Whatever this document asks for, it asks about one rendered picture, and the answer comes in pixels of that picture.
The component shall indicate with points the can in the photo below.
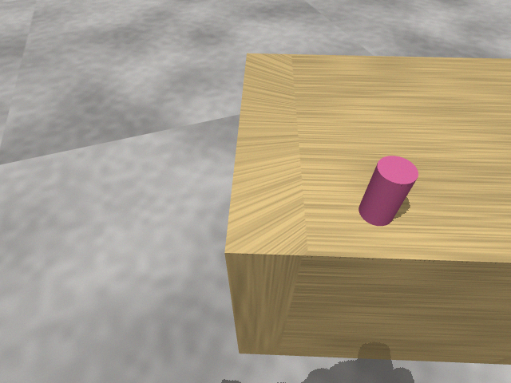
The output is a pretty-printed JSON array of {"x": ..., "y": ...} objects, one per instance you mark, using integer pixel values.
[{"x": 389, "y": 185}]

